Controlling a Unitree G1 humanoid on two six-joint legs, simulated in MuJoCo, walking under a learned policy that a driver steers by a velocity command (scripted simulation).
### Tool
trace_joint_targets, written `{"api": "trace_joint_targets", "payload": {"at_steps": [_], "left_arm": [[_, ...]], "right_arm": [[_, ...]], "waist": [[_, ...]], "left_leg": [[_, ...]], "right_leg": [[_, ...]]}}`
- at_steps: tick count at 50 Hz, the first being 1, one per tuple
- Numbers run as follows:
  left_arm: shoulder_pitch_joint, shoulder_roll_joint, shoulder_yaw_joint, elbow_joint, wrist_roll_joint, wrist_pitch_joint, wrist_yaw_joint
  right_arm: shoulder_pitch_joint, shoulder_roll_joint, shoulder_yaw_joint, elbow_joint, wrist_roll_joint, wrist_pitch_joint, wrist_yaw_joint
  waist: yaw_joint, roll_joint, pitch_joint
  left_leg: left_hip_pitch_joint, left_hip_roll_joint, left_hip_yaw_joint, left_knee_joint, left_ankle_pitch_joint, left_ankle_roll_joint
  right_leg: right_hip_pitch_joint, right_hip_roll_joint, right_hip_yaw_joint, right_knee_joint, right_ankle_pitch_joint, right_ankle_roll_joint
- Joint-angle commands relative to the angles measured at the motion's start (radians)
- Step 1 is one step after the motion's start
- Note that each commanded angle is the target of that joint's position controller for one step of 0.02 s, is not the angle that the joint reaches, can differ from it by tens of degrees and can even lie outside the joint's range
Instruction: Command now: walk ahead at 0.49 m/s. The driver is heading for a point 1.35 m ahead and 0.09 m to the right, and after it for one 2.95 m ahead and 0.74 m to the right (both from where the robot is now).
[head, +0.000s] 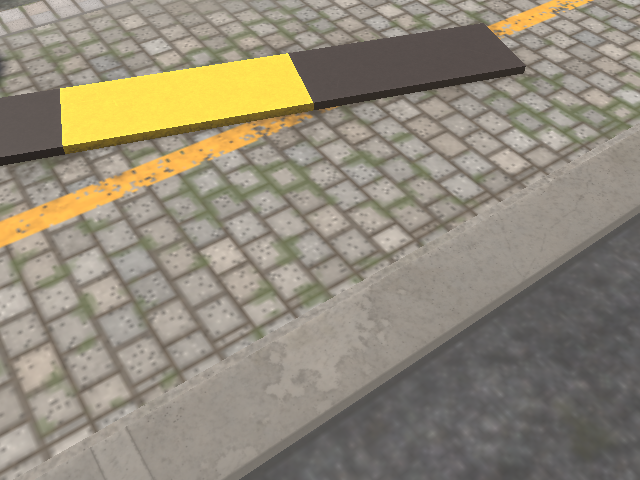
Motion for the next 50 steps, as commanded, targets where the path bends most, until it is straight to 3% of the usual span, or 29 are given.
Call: {"api": "trace_joint_targets", "payload": {"at_steps": [1,9,11,13,14,15,16,17,18,19,20,22,27,28,29,34,35,36,37,38,39,40,41,42,43,44,46,49,50], "left_arm": [[-0.017,0.029,0.006,-0.05,0.004,-0.005,-0.003],[-0.251,0.03,-0.007,-0.132,-0.015,-0.023,-0.045],[-0.224,0.05,-0.001,-0.136,-0.015,-0.03,-0.056],[-0.025,0.109,0.032,-0.082,-0.013,-0.035,-0.055],[0.183,0.177,0.059,-0.026,-0.007,-0.035,-0.047],[0.332,0.283,0.086,0.004,0.013,-0.027,-0.042],[0.343,0.218,0.065,0.01,0.009,-0.023,-0.045],[0.397,0.059,0.014,0.06,0.123,-0.033,-0.029],[0.225,0.045,0.013,0.04,0.101,-0.041,-0.027],[0.174,0.015,0.0,0.035,0.077,-0.033,-0.017],[0.132,-0.019,-0.012,0.027,0.068,-0.031,-0.01],[0.121,-0.042,-0.019,0.022,0.077,-0.029,-0.014],[0.242,-0.014,-0.024,0.058,0.102,-0.052,-0.049],[0.267,0.08,0.009,0.082,-0.023,-0.044,-0.041],[0.28,0.078,0.006,0.088,-0.03,-0.043,-0.04],[0.363,0.037,0.005,0.134,0.024,-0.017,-0.017],[0.405,-0.025,-0.025,0.175,0.138,-0.036,-0.07],[0.36,0.025,0.003,0.162,0.118,-0.035,-0.084],[0.31,0.093,0.033,0.14,0.023,-0.011,-0.026],[0.345,0.074,0.024,0.146,0.016,-0.006,-0.011],[0.375,0.06,0.019,0.163,0.024,0.001,-0.004],[0.38,0.037,0.012,0.161,0.033,0.006,-0.001],[0.548,-0.133,-0.055,0.17,0.166,-0.018,-0.086],[0.429,-0.025,-0.016,0.136,0.124,-0.032,-0.116],[0.249,0.115,0.038,0.081,-0.016,-0.011,-0.043],[0.209,0.082,0.024,0.064,-0.005,-0.014,-0.026],[0.239,0.004,0.012,0.084,0.022,0.013,-0.022],[0.232,-0.017,0.015,0.082,0.04,0.05,-0.037],[0.207,-0.111,-0.018,0.076,0.119,0.021,-0.063]], "right_arm": [[-0.025,-0.143,-0.023,-0.061,0.005,-0.009,-0.02],[0.106,-0.17,-0.033,-0.013,0.022,0.02,-0.031],[0.093,-0.182,-0.039,-0.013,0.023,0.029,-0.034],[0.046,-0.182,-0.037,-0.026,0.018,0.038,-0.034],[0.031,-0.151,-0.023,-0.047,0.006,0.038,-0.033],[0.139,-0.041,0.01,-0.061,0.006,0.019,-0.021],[0.148,-0.051,0.011,-0.045,0.021,-0.01,-0.016],[0.115,-0.087,0.0,-0.034,-0.085,-0.027,0.03],[-0.021,-0.11,-0.013,-0.059,-0.084,-0.037,0.025],[-0.021,-0.105,-0.01,-0.073,-0.095,-0.032,0.013],[-0.033,-0.061,0.001,-0.076,-0.089,-0.023,0.012],[-0.045,-0.011,0.015,-0.078,-0.077,-0.004,0.02],[-0.201,-0.013,0.019,-0.133,-0.075,0.022,0.041],[-0.236,-0.06,0.003,-0.171,-0.021,0.036,0.023],[-0.264,-0.04,0.011,-0.176,-0.012,0.043,0.019],[-0.386,-0.044,0.002,-0.223,-0.017,0.061,0.004],[-0.367,-0.021,0.015,-0.213,-0.077,0.062,0.015],[-0.344,-0.05,0.0,-0.211,-0.075,0.06,0.016],[-0.351,-0.09,-0.015,-0.218,-0.024,0.042,0.012],[-0.343,-0.082,-0.019,-0.215,-0.018,0.03,0.002],[-0.229,-0.074,-0.028,-0.181,-0.02,0.02,-0.007],[-0.05,-0.112,-0.046,-0.127,-0.032,0.009,-0.014],[0.076,-0.143,-0.042,-0.125,-0.033,0.005,-0.011],[0.246,-0.127,-0.038,-0.064,-0.057,0.013,-0.006],[0.117,-0.261,-0.092,-0.056,-0.018,0.03,-0.018],[0.008,-0.19,-0.071,-0.101,-0.009,0.023,-0.014],[-0.07,-0.072,-0.038,-0.102,-0.002,0.011,-0.01],[-0.024,-0.062,-0.035,-0.077,-0.003,-0.001,-0.015],[0.029,-0.007,-0.027,-0.066,-0.098,-0.032,-0.005]], "waist": [[0.031,0.078,0.068],[-0.04,0.097,0.111],[-0.009,0.111,0.09],[0.102,0.127,-0.028],[0.183,0.092,-0.168],[0.168,-0.137,-0.336],[0.167,-0.201,-0.412],[0.201,-0.116,-0.201],[0.143,-0.115,0.06],[0.099,-0.051,-0.016],[0.064,-0.019,-0.006],[0.033,0.002,0.008],[0.06,-0.001,0.051],[0.024,0.014,0.096],[0.039,-0.013,0.09],[0.077,-0.042,0.136],[0.058,0.013,0.107],[0.045,0.008,0.113],[0.045,-0.036,0.116],[0.062,-0.025,0.079],[0.013,-0.008,0.035],[-0.048,0.019,-0.069],[-0.053,0.334,-0.38],[-0.135,0.256,-0.332],[-0.065,0.163,-0.08],[-0.026,0.053,-0.032],[0.057,0.076,0.021],[0.077,0.132,0.034],[0.031,0.169,0.082]], "left_leg": [[-0.059,0.28,-0.189,-0.151,0.152,0.145],[0.155,0.334,-0.166,-0.067,0.152,0.112],[0.193,0.354,-0.17,-0.008,0.249,0.097],[0.167,0.301,-0.119,0.213,0.564,0.063],[0.016,0.245,-0.074,0.471,0.51,0.028],[-0.411,0.081,-0.013,0.893,0.105,-0.053],[-0.565,0.032,-0.17,1.065,-0.405,-0.046],[-0.648,0.047,-0.292,1.041,-0.286,0.027],[-0.752,0.117,-0.198,1.039,-0.211,0.031],[-0.649,0.167,-0.177,0.979,-0.174,0.044],[-0.578,0.202,-0.182,0.942,-0.128,0.041],[-0.515,0.223,-0.17,0.907,-0.085,0.016],[-0.573,0.218,-0.081,0.622,0.222,-0.027],[-0.479,0.191,-0.008,0.569,0.225,-0.052],[-0.417,0.177,0.006,0.511,0.257,-0.06],[-0.469,0.168,-0.011,0.368,0.195,-0.037],[-0.56,0.205,-0.171,0.323,0.187,-0.016],[-0.669,0.199,-0.163,0.272,0.099,-0.003],[-0.547,0.148,0.01,0.285,0.032,0.008],[-0.38,0.108,0.032,0.276,-0.002,0.012],[-0.21,0.075,0.039,0.236,0.012,0.028],[0.028,0.116,-0.017,0.262,0.023,0.063],[0.587,0.373,-0.442,0.199,0.008,0.317],[0.658,0.464,-0.826,0.023,-0.293,0.35],[0.396,0.494,-0.657,0.035,-0.116,0.233],[0.222,0.452,-0.539,0.02,0.013,0.186],[-0.004,0.353,-0.335,-0.044,0.119,0.109],[-0.077,0.296,-0.232,-0.099,0.082,0.106],[-0.029,0.322,-0.268,-0.134,-0.015,0.183]], "right_leg": [[-0.026,-0.013,-0.002,-0.18,0.157,0.017],[-0.002,0.053,-0.043,-0.486,0.135,-0.001],[0.068,0.075,-0.056,-0.524,0.058,-0.031],[0.354,0.141,-0.107,-0.555,0.034,-0.076],[0.658,0.068,-0.026,-0.524,0.063,-0.13],[1.089,-0.2,0.411,-0.564,-0.055,-0.286],[1.143,-0.272,0.7,-0.722,-0.125,-0.323],[1.032,-0.175,0.591,-0.816,-0.478,-0.255],[0.832,-0.141,0.425,-0.841,-0.407,-0.232],[0.762,-0.123,0.34,-0.866,-0.289,-0.233],[0.675,-0.116,0.279,-0.884,-0.169,-0.228],[0.568,-0.095,0.197,-0.929,-0.051,-0.227],[0.516,-0.034,0.023,-0.929,0.185,-0.246],[0.449,-0.007,-0.015,-0.917,0.333,-0.16],[0.424,0.011,-0.051,-0.91,0.339,-0.134],[0.657,-0.059,-0.007,-0.894,0.255,-0.145],[0.798,-0.176,0.106,-0.893,0.292,-0.228],[0.973,-0.194,0.089,-0.872,0.328,-0.231],[0.896,-0.089,-0.035,-0.794,0.38,-0.145],[0.821,-0.075,-0.027,-0.724,0.466,-0.126],[0.778,-0.05,-0.035,-0.578,0.572,-0.109],[0.663,-0.005,-0.068,-0.365,0.49,-0.089],[0.257,0.156,-0.061,-0.143,0.017,-0.04],[0.008,0.239,0.047,0.105,-0.452,-0.038],[-0.051,0.163,-0.022,0.258,-0.388,-0.039],[0.018,0.119,0.006,0.214,-0.275,-0.047],[0.164,0.066,-0.001,0.107,-0.19,-0.039],[0.196,0.06,-0.038,0.044,-0.146,-0.027],[0.08,0.032,0.067,0.051,-0.073,-0.052]]}}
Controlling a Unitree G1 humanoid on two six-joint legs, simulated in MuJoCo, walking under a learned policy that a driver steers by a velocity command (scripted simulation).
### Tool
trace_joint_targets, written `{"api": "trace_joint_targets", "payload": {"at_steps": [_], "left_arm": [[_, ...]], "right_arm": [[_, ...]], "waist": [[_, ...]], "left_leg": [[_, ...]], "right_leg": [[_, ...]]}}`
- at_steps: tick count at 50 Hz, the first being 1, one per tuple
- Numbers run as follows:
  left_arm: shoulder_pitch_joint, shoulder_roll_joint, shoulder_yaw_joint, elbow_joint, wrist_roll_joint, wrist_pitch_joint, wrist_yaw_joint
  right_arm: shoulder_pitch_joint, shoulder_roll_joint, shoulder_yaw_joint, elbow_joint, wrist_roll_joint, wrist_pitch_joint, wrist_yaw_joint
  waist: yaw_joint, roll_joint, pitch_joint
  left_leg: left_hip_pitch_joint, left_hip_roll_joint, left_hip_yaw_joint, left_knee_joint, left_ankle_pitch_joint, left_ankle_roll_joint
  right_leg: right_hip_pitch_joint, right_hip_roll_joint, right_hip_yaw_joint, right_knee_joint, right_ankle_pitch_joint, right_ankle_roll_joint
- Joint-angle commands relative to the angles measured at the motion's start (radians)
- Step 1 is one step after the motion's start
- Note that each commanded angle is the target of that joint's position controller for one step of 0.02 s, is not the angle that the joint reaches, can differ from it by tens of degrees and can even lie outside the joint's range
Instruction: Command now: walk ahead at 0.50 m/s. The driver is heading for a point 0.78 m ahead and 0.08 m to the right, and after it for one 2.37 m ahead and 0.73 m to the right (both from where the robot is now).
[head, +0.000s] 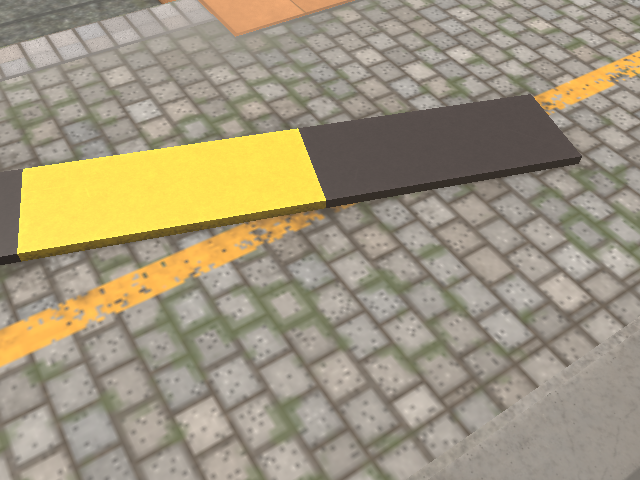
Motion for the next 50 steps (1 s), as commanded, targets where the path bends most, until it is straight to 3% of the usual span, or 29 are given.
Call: {"api": "trace_joint_targets", "payload": {"at_steps": [1,2,6,9,10,11,12,13,16,17,18,19,20,21,22,23,25,27,29,32,33,34,36,42,43,44,45,47,50], "left_arm": [[0.027,0.046,0.012,-0.041,-0.012,0.017,-0.01],[-0.024,0.054,0.011,-0.062,-0.018,0.024,-0.006],[-0.17,0.012,-0.008,-0.114,-0.022,0.022,-0.008],[-0.266,0.017,-0.012,-0.143,-0.026,0.018,-0.009],[-0.221,-0.015,-0.029,-0.134,0.056,0.013,-0.026],[-0.212,0.018,-0.014,-0.135,0.055,0.009,-0.026],[-0.301,0.069,-0.002,-0.158,-0.031,0.002,-0.016],[-0.356,0.051,-0.007,-0.18,-0.039,-0.002,-0.011],[-0.292,0.044,0.0,-0.174,-0.029,0.003,-0.007],[-0.184,0.058,0.01,-0.142,-0.027,-0.005,0.0],[-0.004,0.087,0.026,-0.081,-0.018,-0.017,0.01],[0.172,0.162,0.046,-0.044,0.003,-0.029,0.023],[0.26,0.249,0.074,-0.009,-0.001,-0.025,0.018],[0.305,0.065,0.011,-0.017,0.067,-0.06,-0.003],[0.062,0.183,0.055,-0.022,-0.026,-0.025,0.009],[-0.009,0.109,0.032,-0.071,-0.041,-0.023,0.004],[-0.01,0.054,0.013,-0.06,-0.043,-0.031,0.008],[0.049,0.082,0.018,-0.024,-0.037,-0.042,0.012],[0.082,0.117,0.027,-0.009,-0.027,-0.049,0.013],[0.13,0.101,0.018,0.018,-0.035,-0.066,0.016],[0.239,-0.067,-0.03,0.054,0.098,-0.095,-0.001],[0.25,-0.056,-0.029,0.056,0.099,-0.094,-0.008],[0.257,0.009,-0.028,0.064,0.064,-0.086,-0.028],[0.402,-0.029,-0.077,0.121,0.057,-0.075,-0.03],[0.248,0.17,-0.009,0.069,-0.114,-0.054,0.041],[0.284,0.156,-0.018,0.077,-0.115,-0.044,0.068],[0.332,0.101,-0.026,0.09,-0.096,-0.041,0.081],[0.389,0.056,-0.027,0.103,-0.071,-0.028,0.088],[0.38,0.052,-0.011,0.101,-0.073,-0.006,0.08]], "right_arm": [[0.059,-0.088,-0.015,-0.018,0.025,-0.026,-0.004],[0.059,-0.103,-0.014,-0.023,0.04,-0.02,-0.006],[0.13,-0.079,-0.004,0.001,0.033,-0.017,-0.011],[0.187,-0.088,-0.003,0.023,0.034,-0.017,-0.019],[0.31,-0.009,0.032,0.092,-0.095,-0.041,0.034],[0.294,-0.039,0.017,0.095,-0.089,-0.047,0.053],[0.149,-0.123,-0.015,0.029,0.043,-0.02,-0.003],[0.172,-0.121,-0.008,0.029,0.052,-0.016,-0.015],[0.194,-0.11,-0.007,0.059,0.014,0.003,-0.034],[0.184,-0.119,-0.013,0.059,0.009,0.008,-0.038],[0.169,-0.118,-0.012,0.054,0.009,0.012,-0.039],[0.152,-0.098,-0.005,0.015,0.018,0.01,-0.041],[0.273,0.002,0.009,0.01,0.057,0.014,-0.024],[0.251,-0.001,0.028,0.034,-0.091,-0.022,0.053],[0.085,-0.132,-0.03,-0.031,0.057,-0.01,0.002],[0.072,-0.145,-0.026,-0.026,0.048,-0.005,-0.016],[0.093,-0.068,-0.016,-0.008,0.01,0.034,-0.022],[0.079,-0.041,-0.016,-0.022,-0.013,0.068,-0.006],[0.019,-0.05,-0.02,-0.049,-0.009,0.088,0.004],[-0.113,-0.064,-0.03,-0.103,0.007,0.086,0.015],[-0.048,0.076,0.031,-0.072,-0.098,0.045,0.03],[-0.06,0.031,0.016,-0.062,-0.093,0.029,0.031],[-0.15,-0.028,0.011,-0.097,-0.065,0.021,0.035],[-0.311,-0.019,0.03,-0.195,-0.058,0.045,0.02],[-0.386,-0.145,-0.016,-0.224,0.092,0.016,0.021],[-0.409,-0.124,-0.01,-0.236,0.099,0.005,0.03],[-0.452,-0.073,0.003,-0.25,0.088,-0.006,0.047],[-0.493,-0.009,0.015,-0.256,0.074,-0.009,0.078],[-0.51,-0.011,0.019,-0.257,0.075,-0.01,0.089]], "waist": [[0.042,0.064,0.026],[0.034,0.061,0.039],[-0.003,0.091,0.065],[-0.036,0.088,0.074],[-0.034,0.083,0.065],[-0.019,0.073,0.07],[-0.02,0.06,0.069],[-0.055,0.079,0.059],[-0.02,0.126,0.079],[0.027,0.112,0.046],[0.098,0.069,-0.048],[0.156,-0.03,-0.188],[0.123,-0.255,-0.315],[0.172,-0.149,-0.358],[0.059,-0.133,-0.053],[0.04,0.022,-0.067],[-0.008,0.03,-0.045],[-0.017,-0.002,-0.041],[-0.013,-0.027,-0.009],[-0.001,-0.017,0.047],[0.043,-0.04,0.016],[0.046,-0.016,0.049],[0.055,-0.01,0.042],[0.085,0.011,0.103],[0.081,-0.014,0.134],[0.087,0.014,0.111],[0.115,0.03,0.121],[0.162,0.009,0.117],[0.166,-0.012,0.121]], "left_leg": [[0.033,0.272,-0.257,-0.249,0.052,0.118],[0.027,0.265,-0.232,-0.259,0.099,0.115],[0.045,0.221,-0.151,-0.259,0.193,0.094],[0.11,0.224,-0.138,-0.25,0.242,0.096],[0.232,0.323,-0.222,-0.227,0.312,0.204],[0.375,0.348,-0.219,-0.212,0.389,0.223],[0.287,0.244,-0.098,-0.199,0.373,0.116],[0.227,0.239,-0.112,-0.198,0.348,0.097],[0.259,0.265,-0.116,-0.107,0.502,0.075],[0.277,0.261,-0.106,0.007,0.653,0.064],[0.231,0.227,-0.074,0.195,0.672,0.043],[0.049,0.176,-0.037,0.479,0.395,0.02],[-0.277,-0.016,0.007,0.894,-0.251,-0.025],[-0.461,-0.033,-0.356,0.874,-0.295,0.046],[-0.498,0.057,-0.153,0.918,-0.239,0.018],[-0.402,0.096,-0.177,0.851,-0.173,0.008],[-0.283,0.131,-0.17,0.742,-0.18,-0.029],[-0.242,0.123,-0.134,0.694,-0.18,-0.053],[-0.3,0.135,-0.12,0.66,-0.057,-0.059],[-0.435,0.146,-0.137,0.489,0.139,-0.072],[-0.503,0.178,-0.278,0.428,0.364,-0.043],[-0.545,0.16,-0.251,0.363,0.438,-0.041],[-0.516,0.156,-0.204,0.319,0.486,-0.058],[-0.593,0.178,-0.194,0.24,0.497,-0.069],[-0.597,0.162,-0.202,0.24,0.474,-0.045],[-0.603,0.158,-0.196,0.234,0.472,-0.044],[-0.572,0.142,-0.154,0.176,0.487,-0.039],[-0.52,0.131,-0.132,0.123,0.493,-0.044],[-0.435,0.13,-0.119,0.033,0.447,-0.033]], "right_leg": [[-0.131,-0.053,-0.001,-0.037,0.126,0.016],[-0.148,-0.06,-0.008,-0.092,0.164,0.03],[-0.133,-0.051,-0.047,-0.316,0.316,0.044],[-0.107,-0.021,-0.076,-0.441,0.36,0.033],[-0.204,-0.054,0.064,-0.466,0.365,0.014],[-0.301,-0.051,0.082,-0.514,0.333,0.008],[-0.184,-0.006,-0.082,-0.527,0.34,0.012],[-0.091,0.016,-0.102,-0.525,0.3,0.015],[0.011,0.04,-0.097,-0.537,0.132,-0.009],[0.105,0.068,-0.1,-0.58,0.102,-0.03],[0.31,0.076,-0.093,-0.63,0.161,-0.062],[0.57,-0.109,0.107,-0.624,0.191,-0.118],[0.816,-0.324,0.518,-0.722,0.045,-0.281],[0.882,-0.263,0.671,-0.839,-0.346,-0.279],[0.658,-0.29,0.43,-0.827,0.041,-0.232],[0.525,-0.267,0.345,-0.825,0.312,-0.213],[0.392,-0.203,0.208,-0.858,0.461,-0.161],[0.352,-0.182,0.16,-0.897,0.465,-0.163],[0.342,-0.166,0.123,-0.937,0.374,-0.169],[0.384,-0.125,0.104,-0.969,0.271,-0.143],[0.478,-0.154,0.111,-0.908,0.2,-0.195],[0.486,-0.146,0.097,-0.883,0.186,-0.208],[0.425,-0.141,0.096,-0.859,0.181,-0.224],[0.496,-0.165,0.127,-0.788,0.24,-0.2],[0.428,-0.18,0.131,-0.718,0.323,-0.133],[0.456,-0.18,0.119,-0.665,0.326,-0.116],[0.429,-0.153,0.095,-0.631,0.255,-0.099],[0.43,-0.139,0.104,-0.569,0.157,-0.096],[0.449,-0.126,0.111,-0.469,0.199,-0.083]]}}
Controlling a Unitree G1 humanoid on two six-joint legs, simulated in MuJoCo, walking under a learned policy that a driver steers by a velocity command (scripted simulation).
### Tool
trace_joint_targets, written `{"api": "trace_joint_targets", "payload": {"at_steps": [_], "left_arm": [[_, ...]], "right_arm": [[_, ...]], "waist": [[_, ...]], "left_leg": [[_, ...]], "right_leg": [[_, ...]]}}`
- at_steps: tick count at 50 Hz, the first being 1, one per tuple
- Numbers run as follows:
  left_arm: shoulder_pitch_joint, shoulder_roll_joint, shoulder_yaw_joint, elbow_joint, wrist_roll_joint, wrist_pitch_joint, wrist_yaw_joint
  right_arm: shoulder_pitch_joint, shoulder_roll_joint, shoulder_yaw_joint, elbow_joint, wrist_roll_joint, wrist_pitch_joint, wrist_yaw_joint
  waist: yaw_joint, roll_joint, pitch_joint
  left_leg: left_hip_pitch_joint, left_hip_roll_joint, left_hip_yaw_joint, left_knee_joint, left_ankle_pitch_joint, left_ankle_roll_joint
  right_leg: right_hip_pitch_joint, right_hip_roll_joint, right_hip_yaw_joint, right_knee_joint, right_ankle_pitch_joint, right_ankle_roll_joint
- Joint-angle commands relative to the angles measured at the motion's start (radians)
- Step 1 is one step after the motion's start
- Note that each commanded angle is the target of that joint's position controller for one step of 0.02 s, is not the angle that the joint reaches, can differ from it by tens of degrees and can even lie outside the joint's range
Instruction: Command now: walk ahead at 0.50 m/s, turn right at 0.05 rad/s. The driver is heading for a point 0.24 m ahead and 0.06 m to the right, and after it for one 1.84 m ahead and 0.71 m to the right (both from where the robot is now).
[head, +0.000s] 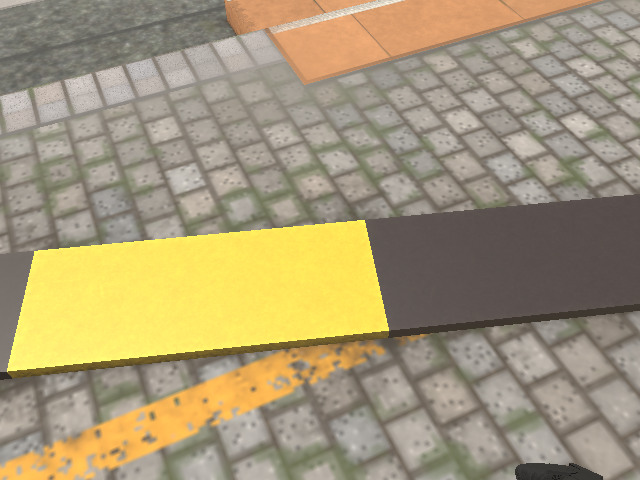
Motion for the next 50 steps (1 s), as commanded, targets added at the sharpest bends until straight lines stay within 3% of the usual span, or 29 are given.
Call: {"api": "trace_joint_targets", "payload": {"at_steps": [1,2,3,4,5,6,7,8,9,10,11,12,13,15,19,25,27,28,29,30,31,32,34,35,38,40,43,47,50], "left_arm": [[0.066,0.136,0.04,-0.014,-0.01,0.019,0.003],[0.045,0.15,0.046,-0.023,-0.002,0.022,-0.008],[0.008,0.145,0.047,-0.031,0.001,0.018,-0.021],[-0.017,0.124,0.044,-0.04,0.004,0.003,-0.034],[0.144,0.024,0.015,-0.02,-0.015,-0.017,-0.043],[0.11,0.128,0.025,-0.067,-0.056,-0.047,-0.052],[0.004,0.142,0.032,-0.132,-0.085,-0.055,-0.047],[-0.131,0.157,0.037,-0.168,-0.077,-0.043,-0.026],[-0.172,0.15,0.043,-0.186,-0.049,-0.021,-0.006],[-0.145,0.145,0.054,-0.177,-0.025,0.0,-0.002],[-0.14,0.109,0.058,-0.173,-0.013,0.02,-0.003],[-0.141,0.07,0.057,-0.179,-0.017,0.035,-0.002],[-0.164,0.071,0.061,-0.189,-0.011,0.039,0.0],[-0.229,0.093,0.069,-0.223,-0.003,0.031,-0.015],[-0.399,0.088,0.06,-0.274,0.0,0.027,-0.059],[-0.577,0.137,0.068,-0.362,0.001,0.037,-0.095],[-0.504,0.174,0.087,-0.361,0.005,0.039,-0.098],[-0.367,0.216,0.114,-0.322,0.003,0.039,-0.097],[-0.172,0.327,0.159,-0.279,-0.001,0.042,-0.079],[-0.16,0.451,0.174,-0.28,-0.012,0.034,-0.077],[-0.107,0.377,0.148,-0.304,0.003,0.023,-0.076],[-0.153,0.323,0.131,-0.305,0.011,0.012,-0.073],[-0.314,0.252,0.109,-0.349,0.006,0.011,-0.068],[-0.361,0.229,0.1,-0.369,0.015,0.009,-0.066],[-0.353,0.253,0.103,-0.375,0.006,-0.001,-0.053],[-0.313,0.276,0.111,-0.367,0.0,0.0,-0.039],[-0.268,0.273,0.112,-0.357,-0.002,0.006,-0.03],[-0.205,0.266,0.112,-0.33,-0.009,0.014,-0.031],[-0.198,0.271,0.114,-0.325,-0.007,0.026,-0.021]], "right_arm": [[-0.147,-0.04,-0.003,-0.082,0.0,-0.028,0.01],[-0.038,-0.075,-0.019,-0.045,-0.004,-0.032,0.004],[0.161,-0.112,-0.038,0.02,-0.015,-0.035,-0.007],[0.401,-0.166,-0.054,0.089,-0.033,-0.031,-0.017],[0.482,-0.222,-0.053,0.102,-0.057,-0.03,-0.033],[0.584,-0.226,-0.061,0.115,-0.03,-0.018,-0.034],[0.556,-0.269,-0.074,0.134,-0.031,-0.001,-0.048],[0.427,-0.204,-0.058,0.102,-0.042,0.005,-0.065],[0.287,-0.172,-0.04,0.07,-0.047,-0.005,-0.07],[0.18,-0.142,-0.027,0.054,-0.051,-0.027,-0.067],[0.109,-0.119,-0.023,0.053,-0.055,-0.036,-0.061],[0.084,-0.116,-0.025,0.066,-0.054,-0.034,-0.059],[0.098,-0.119,-0.028,0.079,-0.056,-0.036,-0.064],[0.148,-0.139,-0.035,0.1,-0.06,-0.036,-0.086],[0.204,-0.19,-0.057,0.111,-0.032,-0.021,-0.114],[0.274,-0.234,-0.081,0.117,-0.011,0.013,-0.11],[0.247,-0.265,-0.088,0.105,-0.006,0.024,-0.111],[0.243,-0.257,-0.083,0.099,-0.008,0.031,-0.113],[0.248,-0.234,-0.072,0.075,-0.029,0.029,-0.116],[0.312,-0.091,-0.024,0.013,-0.06,-0.004,-0.1],[0.213,-0.164,-0.036,0.006,-0.02,-0.05,-0.084],[0.137,-0.195,-0.045,-0.017,0.012,-0.072,-0.076],[0.129,-0.198,-0.051,0.001,-0.027,-0.077,-0.089],[0.145,-0.205,-0.06,0.0,-0.029,-0.063,-0.092],[0.128,-0.17,-0.061,-0.017,-0.038,-0.027,-0.094],[0.055,-0.144,-0.053,-0.042,-0.045,-0.021,-0.096],[-0.042,-0.121,-0.04,-0.069,-0.037,-0.024,-0.087],[-0.129,-0.142,-0.036,-0.112,-0.023,-0.032,-0.077],[-0.119,-0.173,-0.044,-0.125,-0.023,-0.049,-0.068]], "waist": [[0.007,-0.072,0.125],[-0.047,-0.058,0.066],[-0.151,-0.028,-0.036],[-0.261,0.02,-0.147],[-0.232,0.22,-0.376],[-0.313,0.223,-0.563],[-0.29,0.193,-0.533],[-0.262,0.003,-0.358],[-0.204,-0.047,-0.239],[-0.131,-0.086,-0.173],[-0.084,-0.055,-0.078],[-0.065,0.015,-0.002],[-0.072,0.053,0.013],[-0.077,0.061,-0.002],[-0.125,0.014,-0.011],[-0.168,0.004,0.05],[-0.114,0.024,-0.013],[-0.047,0.003,-0.086],[0.025,-0.107,-0.184],[-0.076,-0.361,-0.27],[-0.008,-0.245,-0.36],[-0.011,-0.197,-0.246],[-0.096,-0.07,-0.142],[-0.136,-0.082,-0.126],[-0.162,-0.063,-0.089],[-0.142,-0.07,-0.062],[-0.102,-0.111,-0.035],[-0.065,-0.133,-0.002],[-0.079,-0.154,-0.01]], "left_leg": [[0.018,-0.01,0.019,-0.112,-0.054,0.015],[0.174,-0.029,0.038,-0.121,-0.057,0.027],[0.446,-0.042,0.081,-0.132,0.041,0.046],[0.832,0.066,0.008,-0.021,0.256,0.083],[1.225,0.315,-0.182,0.333,0.621,0.192],[1.322,0.402,-0.39,0.237,0.4,0.309],[1.231,0.439,-0.499,0.07,-0.115,0.334],[0.973,0.384,-0.452,-0.085,-0.386,0.29],[0.728,0.393,-0.428,-0.156,-0.388,0.295],[0.503,0.382,-0.387,-0.203,-0.37,0.27],[0.321,0.321,-0.265,-0.229,-0.308,0.216],[0.2,0.253,-0.118,-0.274,-0.315,0.166],[0.175,0.207,-0.041,-0.291,-0.262,0.152],[0.228,0.183,0.044,-0.292,-0.161,0.149],[0.386,0.214,0.103,-0.319,-0.215,0.138],[0.597,0.248,0.185,-0.242,-0.224,0.071],[0.595,0.219,0.241,-0.057,0.076,0.04],[0.546,0.174,0.278,0.142,0.183,0.013],[0.304,0.126,0.296,0.471,-0.005,-0.043],[-0.147,-0.079,0.199,0.834,-0.849,-0.101],[-0.267,-0.083,-0.015,0.942,-0.892,-0.072],[-0.354,-0.04,-0.022,0.938,-0.798,-0.042],[-0.213,0.038,-0.028,0.764,-0.658,-0.031],[-0.125,0.059,-0.036,0.711,-0.64,-0.034],[-0.065,0.034,-0.011,0.554,-0.577,-0.068],[-0.074,0.009,-0.005,0.402,-0.463,-0.092],[-0.018,-0.037,-0.002,0.187,-0.291,-0.095],[-0.012,-0.056,-0.022,0.073,-0.29,-0.081],[0.05,-0.072,-0.027,0.007,-0.358,-0.062]], "right_leg": [[-0.057,-0.213,0.201,0.031,0.724,-0.131],[-0.086,-0.202,0.201,0.16,0.847,-0.128],[-0.188,-0.156,0.166,0.371,0.88,-0.108],[-0.481,-0.082,0.133,0.705,0.56,-0.057],[-0.81,-0.005,0.199,1.126,-0.116,-0.023],[-0.918,-0.018,0.304,1.18,-0.089,-0.011],[-1.013,-0.073,0.259,1.181,0.014,0.006],[-1.01,-0.126,0.16,1.085,0.156,0.023],[-0.947,-0.142,0.119,1.101,0.232,0.036],[-0.819,-0.188,0.182,0.946,0.357,0.027],[-0.727,-0.203,0.206,0.824,0.387,0.03],[-0.67,-0.212,0.192,0.693,0.395,0.028],[-0.646,-0.199,0.175,0.601,0.447,0.027],[-0.642,-0.195,0.167,0.414,0.577,0.013],[-0.659,-0.182,0.13,0.157,0.724,-0.03],[-0.702,-0.14,0.047,0.032,0.557,-0.084],[-0.53,-0.061,-0.035,-0.013,0.49,-0.114],[-0.332,0.002,-0.067,-0.06,0.526,-0.141],[-0.013,-0.093,0.14,-0.091,0.564,-0.209],[0.312,-0.335,0.71,-0.232,0.422,-0.388],[0.371,-0.377,0.867,-0.357,0.374,-0.39],[0.309,-0.352,0.733,-0.349,0.47,-0.34],[0.017,-0.283,0.517,-0.354,0.662,-0.28],[-0.087,-0.262,0.47,-0.377,0.723,-0.271],[-0.204,-0.221,0.392,-0.42,0.805,-0.273],[-0.222,-0.197,0.351,-0.427,0.811,-0.261],[-0.251,-0.157,0.32,-0.422,0.701,-0.222],[-0.185,-0.193,0.399,-0.377,0.621,-0.204],[-0.116,-0.209,0.463,-0.3,0.64,-0.182]]}}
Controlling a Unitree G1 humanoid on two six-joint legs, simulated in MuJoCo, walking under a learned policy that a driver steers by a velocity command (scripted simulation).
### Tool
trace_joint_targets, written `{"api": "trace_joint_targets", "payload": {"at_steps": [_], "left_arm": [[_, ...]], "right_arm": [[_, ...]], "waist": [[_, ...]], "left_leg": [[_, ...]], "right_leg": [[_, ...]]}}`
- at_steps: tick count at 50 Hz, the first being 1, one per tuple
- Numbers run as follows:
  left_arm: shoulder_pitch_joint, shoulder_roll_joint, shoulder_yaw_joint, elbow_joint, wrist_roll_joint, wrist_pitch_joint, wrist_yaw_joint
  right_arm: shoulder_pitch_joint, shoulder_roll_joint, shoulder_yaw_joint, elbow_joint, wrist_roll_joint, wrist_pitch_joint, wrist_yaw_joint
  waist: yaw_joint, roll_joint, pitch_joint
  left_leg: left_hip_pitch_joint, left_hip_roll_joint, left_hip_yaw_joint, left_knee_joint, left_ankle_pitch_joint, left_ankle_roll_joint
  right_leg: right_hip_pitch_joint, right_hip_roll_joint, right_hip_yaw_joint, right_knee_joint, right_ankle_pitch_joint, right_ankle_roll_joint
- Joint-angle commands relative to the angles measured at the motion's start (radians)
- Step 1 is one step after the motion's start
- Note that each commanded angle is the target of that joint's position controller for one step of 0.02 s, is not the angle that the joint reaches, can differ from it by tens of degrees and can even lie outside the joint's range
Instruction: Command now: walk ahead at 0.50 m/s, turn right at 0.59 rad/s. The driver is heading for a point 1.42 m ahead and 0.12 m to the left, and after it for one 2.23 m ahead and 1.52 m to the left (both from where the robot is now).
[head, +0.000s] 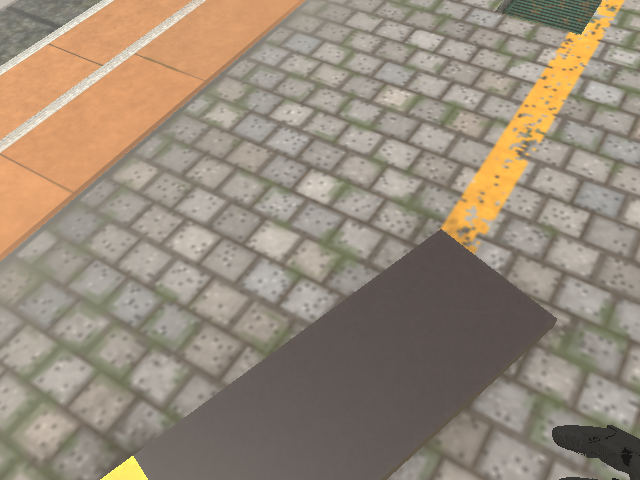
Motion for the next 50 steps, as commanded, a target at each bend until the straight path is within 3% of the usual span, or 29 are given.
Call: {"api": "trace_joint_targets", "payload": {"at_steps": [1,2,3,4,5,6,8,10,12,14,16,18,19,20,21,22,24,28,32,37,39,40,41,42,43,44,45,46,50], "left_arm": [[0.025,0.149,0.037,-0.045,0.001,0.003,0.01],[0.067,0.114,0.026,-0.042,-0.004,0.007,0.005],[0.034,0.113,0.018,-0.058,-0.003,0.007,0.001],[0.006,0.1,0.008,-0.1,-0.005,0.004,-0.002],[0.0,0.058,-0.009,-0.134,0.004,0.005,0.0],[-0.004,0.144,0.01,-0.134,-0.005,0.013,0.003],[-0.097,0.161,0.021,-0.145,0.001,0.042,0.003],[-0.073,0.091,0.009,-0.139,-0.002,0.066,-0.003],[-0.061,0.034,-0.015,-0.141,0.002,0.073,-0.015],[-0.077,0.045,-0.022,-0.139,0.013,0.062,-0.031],[-0.084,0.059,-0.023,-0.124,0.023,0.054,-0.044],[-0.057,0.065,-0.019,-0.085,0.035,0.049,-0.046],[-0.059,0.083,-0.016,-0.084,0.044,0.044,-0.041],[-0.1,0.148,-0.018,-0.132,0.069,0.035,-0.029],[-0.136,0.178,-0.012,-0.135,0.086,0.027,-0.026],[-0.198,0.163,-0.006,-0.124,0.078,0.024,-0.029],[-0.239,0.143,-0.009,-0.106,0.065,0.022,-0.018],[-0.276,0.12,-0.01,-0.093,0.057,0.022,0.021],[-0.284,0.113,0.0,-0.075,0.047,0.043,0.044],[-0.293,0.162,0.022,-0.056,0.023,0.06,0.04],[-0.276,0.151,0.025,-0.044,0.008,0.064,0.032],[-0.269,0.135,0.024,-0.041,0.013,0.06,0.021],[-0.338,0.085,0.006,-0.083,0.045,0.054,0.008],[-0.447,0.066,-0.002,-0.126,0.045,0.051,0.006],[-0.47,0.091,0.007,-0.109,0.03,0.053,0.003],[-0.475,0.072,0.002,-0.108,0.014,0.056,0.005],[-0.45,0.09,0.007,-0.085,0.023,0.06,0.013],[-0.414,0.107,0.013,-0.068,0.032,0.059,0.021],[-0.371,0.094,0.008,-0.037,0.018,0.055,0.011]], "right_arm": [[-0.051,-0.126,-0.033,-0.081,0.0,-0.035,0.006],[-0.016,-0.152,-0.049,-0.073,-0.016,-0.045,0.005],[0.098,-0.183,-0.068,-0.059,-0.028,-0.052,0.004],[0.298,-0.26,-0.096,-0.025,-0.045,-0.041,-0.005],[0.357,-0.217,-0.084,-0.002,-0.03,-0.016,-0.01],[0.3,-0.174,-0.072,-0.023,-0.019,0.002,-0.02],[0.154,-0.077,-0.044,-0.046,-0.023,0.032,-0.032],[0.09,-0.088,-0.044,-0.043,-0.032,0.051,-0.03],[0.043,-0.131,-0.057,-0.052,-0.029,0.062,-0.029],[0.029,-0.15,-0.063,-0.055,-0.015,0.072,-0.033],[0.033,-0.136,-0.055,-0.045,0.0,0.078,-0.038],[0.056,-0.073,-0.029,-0.025,0.002,0.077,-0.034],[0.117,-0.007,-0.005,-0.002,-0.019,0.077,-0.029],[0.176,0.027,0.012,-0.003,-0.043,0.084,-0.022],[0.264,-0.033,-0.003,0.008,0.004,0.098,-0.032],[0.215,-0.124,-0.021,-0.006,0.029,0.116,-0.042],[0.181,-0.168,-0.044,-0.003,0.024,0.141,-0.059],[0.226,-0.128,-0.054,0.003,0.023,0.149,-0.067],[0.176,-0.058,-0.029,-0.037,0.015,0.148,-0.049],[0.208,-0.089,-0.035,-0.066,0.013,0.155,-0.011],[0.268,-0.111,-0.051,-0.033,0.003,0.154,-0.005],[0.294,-0.161,-0.071,-0.02,0.001,0.157,-0.012],[0.344,-0.264,-0.102,-0.021,-0.002,0.162,-0.031],[0.352,-0.278,-0.1,-0.06,-0.047,0.143,-0.028],[0.31,-0.238,-0.084,-0.093,-0.058,0.123,-0.024],[0.26,-0.228,-0.081,-0.11,-0.044,0.104,-0.028],[0.201,-0.189,-0.072,-0.12,-0.012,0.101,-0.038],[0.163,-0.172,-0.066,-0.125,0.005,0.11,-0.051],[0.166,-0.158,-0.058,-0.163,-0.009,0.153,-0.076]], "waist": [[-0.036,-0.153,-0.019],[-0.039,-0.108,-0.077],[-0.11,-0.076,-0.186],[-0.188,0.035,-0.378],[-0.185,0.229,-0.479],[-0.161,0.16,-0.392],[-0.121,0.066,-0.163],[-0.07,0.115,-0.085],[-0.048,0.142,-0.077],[-0.047,0.148,-0.115],[-0.035,0.134,-0.135],[-0.016,0.074,-0.121],[-0.029,-0.024,-0.119],[-0.076,-0.231,-0.123],[-0.089,-0.288,-0.166],[-0.083,-0.275,-0.11],[-0.071,-0.234,-0.052],[-0.091,-0.176,-0.074],[-0.065,-0.163,-0.099],[-0.088,-0.193,-0.103],[-0.111,-0.091,-0.103],[-0.111,0.021,-0.116],[-0.129,0.248,-0.141],[-0.187,0.276,-0.183],[-0.186,0.081,-0.172],[-0.16,0.076,-0.13],[-0.127,0.036,-0.094],[-0.098,0.064,-0.102],[-0.089,0.083,-0.132]], "left_leg": [[0.14,-0.028,0.017,-0.056,-0.058,0.028],[0.315,-0.037,0.027,-0.092,-0.018,0.074],[0.564,0.038,-0.028,-0.057,0.091,0.139],[0.931,0.236,-0.212,-0.022,0.206,0.249],[1.084,0.413,-0.459,-0.095,0.247,0.327],[0.951,0.449,-0.448,-0.096,0.213,0.321],[0.656,0.306,-0.182,-0.119,0.268,0.257],[0.439,0.225,-0.063,-0.183,0.173,0.24],[0.324,0.204,0.02,-0.213,0.181,0.26],[0.316,0.197,0.053,-0.193,0.148,0.259],[0.303,0.198,0.049,-0.137,0.061,0.24],[0.232,0.149,0.064,-0.022,-0.091,0.186],[0.178,0.078,0.104,0.123,-0.289,0.121],[0.071,0.019,0.108,0.384,-0.659,0.036],[0.103,0.023,-0.021,0.426,-0.657,0.008],[0.077,0.045,0.005,0.485,-0.626,-0.023],[0.005,0.051,0.011,0.609,-0.566,-0.046],[0.001,0.041,0.031,0.689,-0.452,-0.069],[0.048,0.06,0.081,0.468,-0.43,-0.064],[0.198,0.032,0.152,0.202,-0.355,-0.002],[0.342,-0.023,0.183,0.004,-0.117,0.047],[0.469,0.015,0.095,-0.051,0.088,0.096],[0.641,0.209,-0.183,-0.088,0.406,0.199],[0.66,0.344,-0.426,-0.154,0.379,0.354],[0.634,0.339,-0.411,-0.169,0.242,0.375],[0.58,0.303,-0.377,-0.156,0.213,0.354],[0.574,0.24,-0.289,-0.138,0.231,0.302],[0.555,0.197,-0.245,-0.131,0.22,0.27],[0.498,0.121,-0.193,-0.094,0.244,0.283]], "right_leg": [[-0.009,-0.245,0.23,0.002,0.321,-0.116],[-0.033,-0.178,0.216,0.091,0.474,-0.078],[-0.131,-0.13,0.177,0.265,0.58,-0.023],[-0.379,-0.067,0.097,0.573,0.458,0.056],[-0.587,0.001,0.031,0.761,-0.281,0.075],[-0.626,-0.084,0.03,0.883,-0.281,0.093],[-0.609,-0.161,-0.05,0.833,-0.191,0.128],[-0.488,-0.169,-0.113,0.719,-0.162,0.141],[-0.353,-0.152,-0.155,0.564,-0.11,0.143],[-0.242,-0.142,-0.154,0.395,0.047,0.134],[-0.13,-0.126,-0.147,0.241,0.196,0.119],[0.029,-0.097,-0.177,0.093,0.304,0.094],[0.108,-0.154,-0.125,0.045,0.417,0.086],[0.121,-0.407,0.125,0.041,0.829,0.02],[-0.001,-0.489,0.177,0.01,0.759,-0.119],[-0.059,-0.45,0.156,-0.042,0.502,-0.149],[-0.086,-0.404,0.104,-0.065,0.329,-0.115],[-0.081,-0.39,-0.04,-0.048,0.509,-0.13],[-0.027,-0.392,-0.118,-0.025,0.52,-0.138],[-0.024,-0.435,-0.14,0.021,0.526,-0.113],[-0.075,-0.359,-0.232,0.127,0.433,-0.026],[-0.181,-0.3,-0.294,0.244,0.316,0.046],[-0.425,-0.191,-0.349,0.483,-0.03,0.133],[-0.606,-0.105,-0.217,0.698,-0.326,0.149],[-0.625,-0.119,-0.116,0.817,-0.327,0.135],[-0.626,-0.127,-0.091,0.817,-0.241,0.128],[-0.622,-0.147,-0.091,0.782,-0.158,0.139],[-0.586,-0.145,-0.089,0.75,-0.082,0.154],[-0.481,-0.081,-0.127,0.666,0.033,0.211]]}}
